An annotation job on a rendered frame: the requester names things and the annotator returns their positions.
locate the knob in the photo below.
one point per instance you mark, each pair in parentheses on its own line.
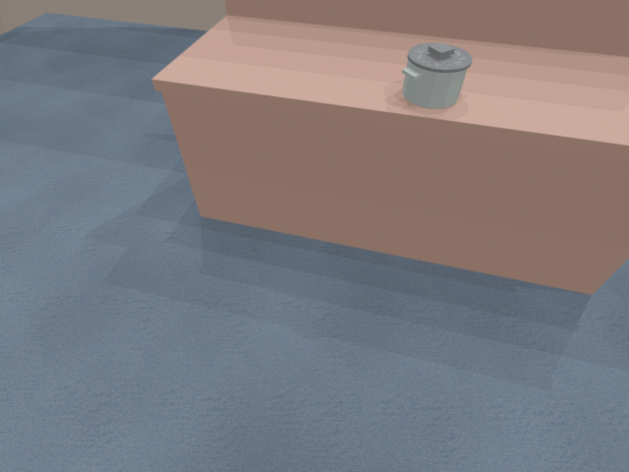
(441,50)

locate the lid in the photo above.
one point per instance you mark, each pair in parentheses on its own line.
(420,57)

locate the pot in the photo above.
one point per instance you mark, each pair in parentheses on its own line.
(431,89)

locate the table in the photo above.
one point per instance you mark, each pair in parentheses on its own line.
(290,116)

